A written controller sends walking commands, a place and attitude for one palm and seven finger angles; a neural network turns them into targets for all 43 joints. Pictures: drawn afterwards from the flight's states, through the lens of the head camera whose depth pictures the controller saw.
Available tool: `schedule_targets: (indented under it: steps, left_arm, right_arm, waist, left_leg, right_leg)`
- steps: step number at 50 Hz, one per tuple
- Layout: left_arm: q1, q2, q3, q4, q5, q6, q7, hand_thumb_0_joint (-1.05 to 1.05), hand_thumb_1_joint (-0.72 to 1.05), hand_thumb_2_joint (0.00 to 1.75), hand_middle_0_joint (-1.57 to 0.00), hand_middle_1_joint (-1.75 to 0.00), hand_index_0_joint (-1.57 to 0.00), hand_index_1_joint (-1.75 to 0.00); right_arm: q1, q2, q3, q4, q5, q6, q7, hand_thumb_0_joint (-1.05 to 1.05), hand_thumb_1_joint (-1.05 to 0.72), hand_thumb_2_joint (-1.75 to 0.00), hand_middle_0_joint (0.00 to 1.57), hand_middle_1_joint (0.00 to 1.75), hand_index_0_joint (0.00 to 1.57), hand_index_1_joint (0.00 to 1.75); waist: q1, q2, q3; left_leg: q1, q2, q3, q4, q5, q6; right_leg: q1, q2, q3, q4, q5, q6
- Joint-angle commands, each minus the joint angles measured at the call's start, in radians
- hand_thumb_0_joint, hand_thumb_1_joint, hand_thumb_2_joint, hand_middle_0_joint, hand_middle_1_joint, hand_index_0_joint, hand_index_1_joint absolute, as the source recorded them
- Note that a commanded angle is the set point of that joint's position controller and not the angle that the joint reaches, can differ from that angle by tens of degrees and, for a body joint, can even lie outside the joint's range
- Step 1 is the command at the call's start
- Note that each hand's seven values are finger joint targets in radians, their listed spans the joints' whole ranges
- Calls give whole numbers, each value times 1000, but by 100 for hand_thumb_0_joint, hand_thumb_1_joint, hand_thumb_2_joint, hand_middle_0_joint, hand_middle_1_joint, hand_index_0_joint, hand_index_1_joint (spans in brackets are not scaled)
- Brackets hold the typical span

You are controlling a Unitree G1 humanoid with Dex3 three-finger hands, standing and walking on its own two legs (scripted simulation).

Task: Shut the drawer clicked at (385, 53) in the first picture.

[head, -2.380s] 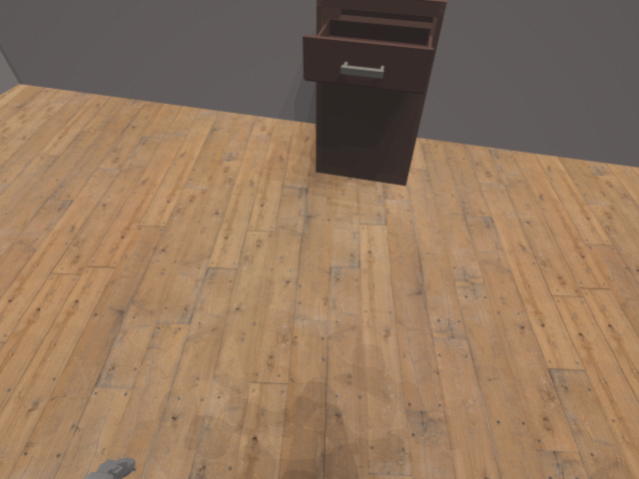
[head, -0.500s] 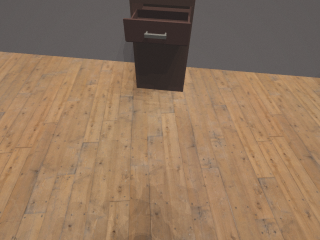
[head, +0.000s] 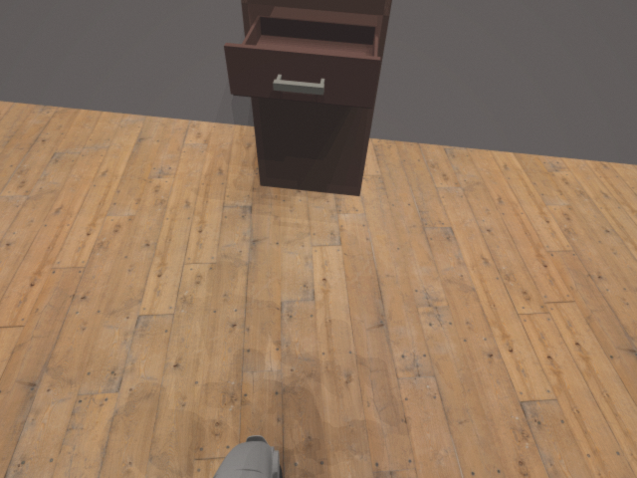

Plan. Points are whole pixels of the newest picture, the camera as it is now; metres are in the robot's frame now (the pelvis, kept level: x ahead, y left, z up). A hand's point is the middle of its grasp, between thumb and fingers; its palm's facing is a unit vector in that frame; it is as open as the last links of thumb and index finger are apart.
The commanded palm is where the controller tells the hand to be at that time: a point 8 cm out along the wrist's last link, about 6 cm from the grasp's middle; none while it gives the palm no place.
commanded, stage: walk to a spot facing it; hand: left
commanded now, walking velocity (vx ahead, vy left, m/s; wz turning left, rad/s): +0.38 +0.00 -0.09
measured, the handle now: (299, 83) +1.07 +0.16 -0.06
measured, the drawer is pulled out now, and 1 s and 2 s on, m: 0.30 0.30 0.30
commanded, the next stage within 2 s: turn to face it in 0.78 s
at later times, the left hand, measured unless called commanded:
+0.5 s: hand (212, 361) +0.31 +0.21 -0.16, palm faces -0.12 -0.98 -0.15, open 7.4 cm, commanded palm none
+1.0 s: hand (265, 278) +0.49 +0.15 -0.17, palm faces -0.15 -0.97 -0.19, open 7.3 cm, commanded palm none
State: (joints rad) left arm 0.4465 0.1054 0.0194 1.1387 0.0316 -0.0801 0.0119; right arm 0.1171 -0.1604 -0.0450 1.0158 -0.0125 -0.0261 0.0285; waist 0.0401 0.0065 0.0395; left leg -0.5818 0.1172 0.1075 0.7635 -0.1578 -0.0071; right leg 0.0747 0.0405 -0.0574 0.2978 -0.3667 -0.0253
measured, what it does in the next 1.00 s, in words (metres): walks ahead: left foot, then right foot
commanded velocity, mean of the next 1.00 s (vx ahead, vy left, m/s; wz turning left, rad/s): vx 0.29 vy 0.00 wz -0.11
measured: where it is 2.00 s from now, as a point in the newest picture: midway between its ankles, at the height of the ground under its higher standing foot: (323, 373)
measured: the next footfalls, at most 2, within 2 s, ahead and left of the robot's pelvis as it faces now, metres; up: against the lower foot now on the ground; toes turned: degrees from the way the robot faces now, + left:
left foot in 0.08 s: +0.20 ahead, +0.12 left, +0.00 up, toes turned +8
right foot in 0.68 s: +0.42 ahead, -0.13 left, +0.00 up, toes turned -20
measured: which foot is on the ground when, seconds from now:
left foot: up 0.00-0.06, down 0.08-0.68, up 0.70-1.00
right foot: down 0.00-0.08, up 0.10-0.66, down 0.68-1.00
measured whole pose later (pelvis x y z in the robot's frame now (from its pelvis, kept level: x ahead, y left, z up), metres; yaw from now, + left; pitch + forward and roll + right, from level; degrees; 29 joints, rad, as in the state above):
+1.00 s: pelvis +0.42 -0.02 +0.00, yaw -10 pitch -2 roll -3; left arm 0.25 0.17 0.05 1.08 0.03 -0.06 0.01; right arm 0.24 -0.17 -0.06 1.04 -0.02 -0.01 -0.01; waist -0.03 0.03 0.03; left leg -0.53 0.15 0.08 0.87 -0.23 -0.02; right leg -0.12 0.01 -0.19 0.42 -0.27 -0.03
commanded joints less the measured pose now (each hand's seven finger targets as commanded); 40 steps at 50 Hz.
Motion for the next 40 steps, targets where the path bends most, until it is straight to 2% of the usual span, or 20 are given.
schedule_targets:
  steps: [1,2,3,4,5,6,8,10,12,20,28,30,31,32,33,34,35,36,38,40]
  left_arm:
    - [42,198,43,-22,-6,-8,19,0,90,90,-20,-30,-20,-30]
    - [35,190,46,-28,-12,-8,17,0,90,90,-20,-30,-20,-30]
    - [73,147,45,-43,-22,-7,10,0,90,90,-20,-30,-20,-30]
    - [102,100,34,-64,-32,-5,-3,0,90,90,-20,-30,-20,-30]
    - [35,129,39,-81,-21,-3,2,0,90,90,-20,-30,-20,-30]
    - [-16,121,37,-96,-19,5,-2,0,90,90,-20,-30,-20,-30]
    - [-54,99,45,-85,-2,23,-17,0,90,90,-20,-30,-20,-30]
    - [-13,61,41,-77,6,50,-23,0,90,90,-20,-30,-20,-30]
    - [8,50,45,-81,7,67,-24,0,90,90,-20,-30,-20,-30]
    - [-226,91,52,-162,5,80,-40,0,90,90,-20,-30,-20,-30]
    - [-428,75,36,-216,-2,62,-44,0,90,90,-20,-30,-20,-30]
    - [-395,86,37,-209,-2,54,-42,0,90,90,-20,-30,-20,-30]
    - [-328,101,42,-193,-2,49,-39,0,90,90,-20,-30,-20,-30]
    - [-210,116,50,-153,1,42,-35,0,90,90,-20,-30,-20,-30]
    - [-64,159,64,-104,7,29,-31,0,90,90,-20,-30,-20,-30]
    - [62,260,91,-74,6,18,-17,0,90,90,-20,-30,-20,-30]
    - [123,334,103,-55,-14,16,-10,0,90,90,-20,-30,-20,-30]
    - [77,318,101,-68,-26,24,0,0,90,90,-20,-30,-20,-30]
    - [-72,236,76,-97,-24,22,2,0,90,90,-20,-30,-20,-30]
    - [-152,155,47,-105,-17,12,6,0,90,90,-20,-30,-20,-30]
  right_arm:
    - [106,-75,-19,-26,-7,-43,-12,0,-90,-90,20,30,20,30]
    - [261,-113,-29,18,-14,-47,-22,0,-90,-90,20,30,20,30]
    - [397,-210,-53,49,-27,-50,-34,0,-90,-90,20,30,20,30]
    - [474,-299,-71,65,-24,-48,-39,0,-90,-90,20,30,20,30]
    - [405,-267,-63,58,-6,-37,-42,0,-90,-90,20,30,20,30]
    - [310,-226,-56,31,-4,-34,-41,0,-90,-90,20,30,20,30]
    - [190,-104,-22,6,-8,-48,-44,0,-90,-90,20,30,20,30]
    - [184,-64,-9,16,-9,-64,-46,0,-90,-90,20,30,20,30]
    - [185,-57,-18,14,-8,-73,-48,0,-90,-90,20,30,20,30]
    - [324,-96,-18,61,-1,-80,-54,0,-90,-90,20,30,20,30]
    - [463,-93,-10,127,-19,-63,-56,0,-90,-90,20,30,20,30]
    - [455,-104,-9,129,-19,-60,-56,0,-90,-90,20,30,20,30]
    - [439,-113,-11,130,-17,-57,-56,0,-90,-90,20,30,20,30]
    - [411,-122,-13,127,-11,-57,-56,0,-90,-90,20,30,20,30]
    - [388,-123,-13,118,-3,-58,-50,0,-90,-90,20,30,20,30]
    - [410,-78,-7,94,9,-61,-40,0,-90,-90,20,30,20,30]
    - [395,-53,2,65,12,-64,-43,0,-90,-90,20,30,20,30]
    - [316,-78,-8,49,12,-56,-49,0,-90,-90,20,30,20,30]
    - [258,-32,-10,47,6,-42,-44,0,-90,-90,20,30,20,30]
    - [299,0,-6,66,-8,-13,-43,0,-90,-90,20,30,20,30]
  waist:
    - [-88,-102,13]
    - [-152,-67,-72]
    - [-190,105,-210]
    - [-175,318,-276]
    - [-154,179,-210]
    - [-120,124,-100]
    - [-63,86,65]
    - [-20,78,76]
    - [3,68,40]
    - [-52,49,72]
    - [-121,93,122]
    - [-96,110,90]
    - [-62,91,47]
    - [-5,75,-15]
    - [63,45,-105]
    - [102,-147,-245]
    - [83,-239,-303]
    - [82,-100,-215]
    - [21,-36,-41]
    - [-53,-35,44]
  left_leg:
    - [289,-86,49,-163,-15,47]
    - [502,-79,27,-207,30,68]
    - [755,116,-219,-246,43,132]
    - [869,367,-600,-413,49,237]
    - [763,382,-630,-490,-86,263]
    - [594,356,-553,-540,-262,240]
    - [338,268,-372,-592,-303,164]
    - [231,196,-216,-600,-198,128]
    - [239,178,-122,-608,-132,132]
    - [511,183,-50,-631,40,149]
    - [647,208,42,-540,338,145]
    - [656,210,73,-464,502,135]
    - [652,209,90,-377,625,126]
    - [624,185,121,-246,687,103]
    - [493,148,150,-42,615,69]
    - [225,60,184,246,207,24]
    - [4,-78,98,536,-415,-11]
    - [-44,-39,-30,635,-393,17]
    - [-26,38,-70,602,-242,16]
    - [47,58,-78,503,-165,7]
  right_leg:
    - [-123,-242,80,157,832,-94]
    - [-204,-206,50,352,792,-71]
    - [-390,-111,-5,620,472,-29]
    - [-607,18,-13,977,-186,-7]
    - [-663,-42,85,1091,-174,-29]
    - [-698,-88,75,1128,-103,-25]
    - [-668,-149,86,1075,41,-11]
    - [-600,-156,73,1002,96,2]
    - [-604,-167,64,952,147,16]
    - [-802,-190,33,682,269,50]
    - [-731,-135,-64,395,167,-6]
    - [-626,-97,-95,336,110,-34]
    - [-526,-68,-110,301,98,-49]
    - [-373,-36,-131,250,147,-61]
    - [-126,-56,-97,214,221,-85]
    - [161,-295,203,177,263,-164]
    - [293,-484,553,84,502,-276]
    - [197,-495,512,41,522,-295]
    - [-113,-427,342,-15,379,-213]
    - [-308,-360,166,-77,369,-148]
